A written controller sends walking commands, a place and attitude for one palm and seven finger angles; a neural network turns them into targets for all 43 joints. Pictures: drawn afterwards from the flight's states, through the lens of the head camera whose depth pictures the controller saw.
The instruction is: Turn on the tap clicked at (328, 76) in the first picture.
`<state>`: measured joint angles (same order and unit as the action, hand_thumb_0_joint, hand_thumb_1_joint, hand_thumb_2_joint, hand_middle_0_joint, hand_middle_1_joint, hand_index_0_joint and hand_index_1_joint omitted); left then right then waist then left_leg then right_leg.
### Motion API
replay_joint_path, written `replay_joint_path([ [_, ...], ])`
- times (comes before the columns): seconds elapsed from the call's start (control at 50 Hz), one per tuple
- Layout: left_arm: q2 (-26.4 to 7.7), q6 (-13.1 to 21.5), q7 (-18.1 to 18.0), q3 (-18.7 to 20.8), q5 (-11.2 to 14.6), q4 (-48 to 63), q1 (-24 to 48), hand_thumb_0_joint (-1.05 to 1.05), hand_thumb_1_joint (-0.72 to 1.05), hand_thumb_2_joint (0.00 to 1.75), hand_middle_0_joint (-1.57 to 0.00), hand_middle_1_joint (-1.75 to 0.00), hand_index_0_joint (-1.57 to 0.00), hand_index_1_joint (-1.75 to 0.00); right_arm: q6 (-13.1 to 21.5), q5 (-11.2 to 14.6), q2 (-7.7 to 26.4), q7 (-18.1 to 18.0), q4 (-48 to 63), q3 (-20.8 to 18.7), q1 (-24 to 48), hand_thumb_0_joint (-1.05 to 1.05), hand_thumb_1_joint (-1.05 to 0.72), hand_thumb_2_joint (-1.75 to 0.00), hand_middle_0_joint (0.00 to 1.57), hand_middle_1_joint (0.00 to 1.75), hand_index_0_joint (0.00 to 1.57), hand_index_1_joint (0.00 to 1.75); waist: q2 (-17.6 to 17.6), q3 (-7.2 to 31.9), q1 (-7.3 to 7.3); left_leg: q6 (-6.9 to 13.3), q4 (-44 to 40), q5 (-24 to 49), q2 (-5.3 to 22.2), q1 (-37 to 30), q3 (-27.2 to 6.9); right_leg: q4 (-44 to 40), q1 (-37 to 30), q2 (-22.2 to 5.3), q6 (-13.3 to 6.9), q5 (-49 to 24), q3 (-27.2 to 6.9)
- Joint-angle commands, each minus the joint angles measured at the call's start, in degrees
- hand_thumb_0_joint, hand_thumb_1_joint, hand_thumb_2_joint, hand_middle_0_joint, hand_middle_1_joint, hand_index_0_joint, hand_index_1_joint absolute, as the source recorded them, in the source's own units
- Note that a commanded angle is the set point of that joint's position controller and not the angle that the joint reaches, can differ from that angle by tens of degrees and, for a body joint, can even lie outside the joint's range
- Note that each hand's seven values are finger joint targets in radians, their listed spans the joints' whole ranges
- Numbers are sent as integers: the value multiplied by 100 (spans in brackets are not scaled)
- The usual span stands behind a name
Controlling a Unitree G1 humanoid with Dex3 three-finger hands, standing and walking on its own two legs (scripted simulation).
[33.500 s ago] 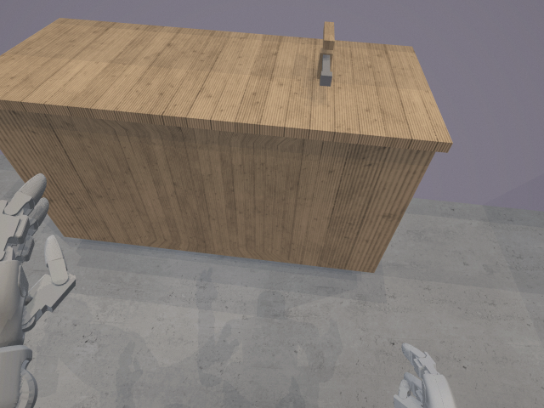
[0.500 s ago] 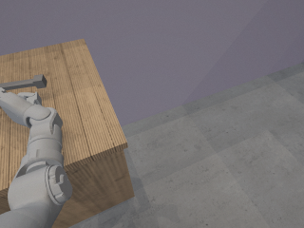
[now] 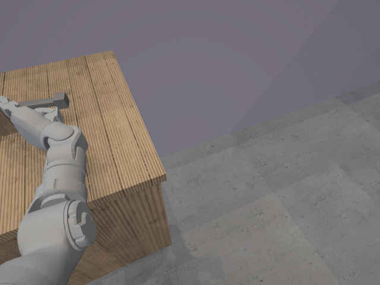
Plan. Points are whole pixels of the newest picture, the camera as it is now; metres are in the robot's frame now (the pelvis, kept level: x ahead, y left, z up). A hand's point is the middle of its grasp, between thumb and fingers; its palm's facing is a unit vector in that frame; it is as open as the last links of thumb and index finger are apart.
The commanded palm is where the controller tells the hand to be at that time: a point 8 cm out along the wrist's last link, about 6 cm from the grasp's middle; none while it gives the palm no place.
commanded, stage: lift the hand up off the lever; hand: left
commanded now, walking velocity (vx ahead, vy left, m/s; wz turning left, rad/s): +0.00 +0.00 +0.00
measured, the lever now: (61, 100) +0.54 +0.29 +0.10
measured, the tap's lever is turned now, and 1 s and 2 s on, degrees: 80 80 80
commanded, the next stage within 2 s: draw the hand back beside the body in 1.30 s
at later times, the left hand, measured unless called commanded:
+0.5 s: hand (46, 112) +0.45 +0.27 +0.14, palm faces +0.86 -0.51 -0.08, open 7.8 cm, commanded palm +0.40 +0.29 +0.15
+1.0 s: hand (44, 104) +0.45 +0.27 +0.16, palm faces +0.84 -0.53 -0.07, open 7.8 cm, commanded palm +0.39 +0.28 +0.17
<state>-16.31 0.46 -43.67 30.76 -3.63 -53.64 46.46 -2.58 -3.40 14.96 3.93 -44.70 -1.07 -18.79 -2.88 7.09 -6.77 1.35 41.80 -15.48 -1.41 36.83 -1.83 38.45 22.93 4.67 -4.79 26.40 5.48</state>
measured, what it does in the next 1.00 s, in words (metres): stands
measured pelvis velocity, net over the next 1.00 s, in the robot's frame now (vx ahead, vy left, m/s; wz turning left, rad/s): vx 0.02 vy -0.02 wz -0.01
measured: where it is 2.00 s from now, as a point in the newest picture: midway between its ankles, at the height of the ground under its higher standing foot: outside the picture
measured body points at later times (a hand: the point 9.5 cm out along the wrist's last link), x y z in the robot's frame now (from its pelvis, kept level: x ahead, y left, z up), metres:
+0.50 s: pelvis +0.00 -0.01 +0.01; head +0.03 -0.02 +0.46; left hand +0.40 +0.30 +0.15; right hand +0.05 -0.28 -0.13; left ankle +0.05 +0.10 -0.71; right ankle -0.08 -0.06 -0.71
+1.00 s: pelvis +0.02 -0.02 +0.01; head +0.03 -0.03 +0.46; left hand +0.41 +0.30 +0.17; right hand +0.07 -0.28 -0.13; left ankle +0.05 +0.10 -0.71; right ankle -0.08 -0.06 -0.71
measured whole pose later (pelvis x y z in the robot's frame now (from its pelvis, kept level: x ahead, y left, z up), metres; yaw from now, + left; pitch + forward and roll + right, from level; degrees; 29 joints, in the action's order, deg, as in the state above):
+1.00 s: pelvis +0.02 -0.02 +0.01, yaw +0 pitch +7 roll +1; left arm -16.6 -9.4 -39.8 31.1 -0.8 -41.5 39.9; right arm -2.6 -1.1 15.3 2.1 -44.1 -1.2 -18.2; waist -2.2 7.1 -4.7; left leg 0.5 35.8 -15.0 -1.6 28.1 -0.8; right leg 33.0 14.9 4.4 -5.1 25.5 4.0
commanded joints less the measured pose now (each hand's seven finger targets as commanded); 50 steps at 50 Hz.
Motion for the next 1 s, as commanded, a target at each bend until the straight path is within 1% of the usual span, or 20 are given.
replay_joint_path([
  [0.0,-1592,280,-59,-54,-249,1170,2624,0,90,90,-15,-15,-15,-15,101,12,876,-58,462,-288,-248,0,-90,-90,20,30,20,30,-1,1696,9,173,-211,1533,158,-2137,-324,-620,340,-249,454,-2350,-299],
  [0.06,-1610,263,-88,-72,-312,1351,2772,0,90,90,-15,-15,-15,-15,129,-6,866,-55,479,-298,-245,0,-90,-90,20,30,20,30,-121,1814,30,176,-193,1633,162,-2245,-274,-620,313,-254,459,-2495,-314],
  [0.1,-1777,263,-88,62,-335,1374,2610,0,90,90,-15,-15,-15,-15,127,1,869,-57,479,-309,-251,0,-90,-90,20,30,20,30,-152,1829,69,172,-216,1654,177,-2246,-282,-628,242,-254,449,-2465,-312],
  [0.12,-1668,247,-78,-21,-330,1420,2562,0,90,90,-15,-15,-15,-15,130,7,851,-55,499,-302,-232,0,-90,-90,20,30,20,30,-160,1805,71,180,-207,1688,168,-2239,-245,-640,201,-265,466,-2607,-332],
  [0.2,-1521,136,11,-138,-277,1472,2407,0,90,90,-15,-15,-15,-15,138,37,859,-66,521,-310,-216,0,-90,-90,20,30,20,30,-35,1706,80,182,-267,1702,148,-2204,-214,-674,63,-283,489,-2808,-341],
  [0.26,-1573,32,90,-83,-182,1547,2223,0,90,90,-15,-15,-15,-15,125,78,872,-98,554,-306,-189,0,-90,-90,20,30,20,30,117,1683,127,194,-302,1644,113,-2084,-155,-729,-194,-352,564,-3228,-406],
  [0.34,-1678,-55,151,-26,-118,1641,2183,0,90,90,-15,-15,-15,-15,137,119,876,-140,547,-291,-127,0,-90,-90,20,30,20,30,202,1524,132,208,-369,1537,92,-2000,-137,-794,-309,-395,601,-3337,-427],
  [0.44,-1636,-22,192,-228,-187,1981,2584,0,90,90,-15,-15,-15,-15,210,123,855,-178,499,-287,-48,0,-90,-90,20,30,20,30,-158,1571,48,211,-368,1582,88,-2300,-148,-834,-128,-392,566,-3193,-439],
  [0.46,-1622,-40,196,-227,-183,1941,2453,0,90,90,-15,-15,-15,-15,219,128,841,-179,512,-283,-42,0,-90,-90,20,30,20,30,-122,1560,89,206,-371,1573,77,-2269,-155,-828,-147,-389,564,-3205,-434],
  [0.5,-1614,-72,229,-245,-161,1713,2450,0,90,90,-15,-15,-15,-15,225,137,853,-208,460,-272,-19,0,-90,-90,20,30,20,30,81,1386,30,221,-399,1397,68,-2133,-159,-872,-132,-407,591,-3123,-451],
  [0.52,-1668,-97,258,-237,-154,1681,2504,0,90,90,-15,-15,-15,-15,215,142,869,-227,475,-265,-9,0,-90,-90,20,30,20,30,46,1367,21,218,-403,1398,68,-2093,-144,-869,-159,-436,602,-3216,-466],
  [0.56,-1603,-147,296,-309,-105,1675,2653,0,90,90,-15,-15,-15,-15,221,150,874,-252,482,-259,-1,0,-90,-90,20,30,20,30,168,1480,11,217,-404,1374,41,-2075,-131,-857,-230,-465,643,-3388,-491],
  [0.58,-1582,-133,313,-338,-96,1748,2775,0,90,90,-15,-15,-15,-15,219,151,876,-254,482,-265,6,0,-90,-90,20,30,20,30,29,1534,-6,209,-411,1424,30,-2161,-144,-860,-219,-455,621,-3333,-480],
  [0.6,-1646,-162,307,-254,-84,1631,2606,0,90,90,-15,-15,-15,-15,223,164,864,-260,481,-267,-7,0,-90,-90,20,30,20,30,28,1621,53,203,-415,1445,34,-2193,-144,-860,-249,-456,628,-3360,-491],
  [0.7,-1773,-258,283,-168,-90,1587,2686,0,90,90,-15,-15,-15,-15,178,158,868,-249,513,-244,-27,0,-90,-90,20,30,20,30,36,1700,85,198,-405,1648,37,-2180,-128,-811,-384,-483,646,-3664,-473],
  [0.76,-1954,-241,242,78,-72,2053,2289,0,90,90,-15,-15,-15,-15,172,159,860,-230,617,-280,-47,0,-90,-90,20,30,20,30,25,2160,250,187,-350,2156,51,-2371,-84,-699,-780,-502,662,-4375,-468],
  [0.82,-1639,-335,281,-121,-42,2262,2077,0,90,90,-15,-15,-15,-15,164,179,841,-198,628,-289,3,0,-90,-90,20,30,20,30,17,1965,252,181,-381,2386,78,-2492,-74,-709,-750,-467,640,-4443,-422],
  [0.86,-1694,-504,325,-20,5,2195,1679,0,90,90,-15,-15,-15,-15,147,213,875,-204,676,-294,62,0,-90,-90,20,30,20,30,252,1734,320,179,-453,2278,76,-2310,-44,-757,-874,-479,655,-4493,-404],
  [0.88,-1724,-569,358,-3,38,2236,1691,0,90,90,-15,-15,-15,-15,133,233,898,-217,677,-293,101,0,-90,-90,20,30,20,30,306,1614,290,189,-492,2225,70,-2267,-45,-794,-926,-490,653,-4447,-401],
  [0.98,-1458,-698,416,-228,144,2970,1768,0,90,90,-15,-15,-15,-15,221,278,855,-251,686,-301,247,0,-90,-90,20,30,20,30,96,1586,316,184,-584,2370,87,-2591,-47,-891,-911,-469,619,-4363,-402],
])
